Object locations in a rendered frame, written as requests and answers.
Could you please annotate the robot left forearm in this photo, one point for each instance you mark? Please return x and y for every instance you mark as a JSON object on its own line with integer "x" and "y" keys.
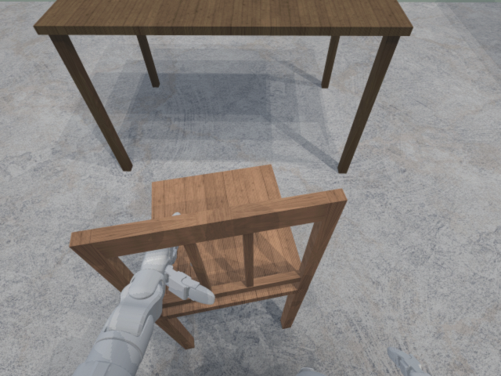
{"x": 122, "y": 343}

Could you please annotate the chair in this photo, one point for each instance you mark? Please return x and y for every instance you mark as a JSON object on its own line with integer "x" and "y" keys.
{"x": 234, "y": 229}

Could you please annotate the table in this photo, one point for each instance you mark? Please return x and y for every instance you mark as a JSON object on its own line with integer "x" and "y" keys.
{"x": 333, "y": 18}

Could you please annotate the left robot hand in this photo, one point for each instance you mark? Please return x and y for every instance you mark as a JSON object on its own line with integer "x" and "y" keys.
{"x": 179, "y": 283}

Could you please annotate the right robot hand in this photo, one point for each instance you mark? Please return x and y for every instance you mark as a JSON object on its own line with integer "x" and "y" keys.
{"x": 408, "y": 364}

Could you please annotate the robot right shin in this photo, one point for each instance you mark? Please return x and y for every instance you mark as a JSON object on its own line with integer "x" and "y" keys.
{"x": 305, "y": 369}

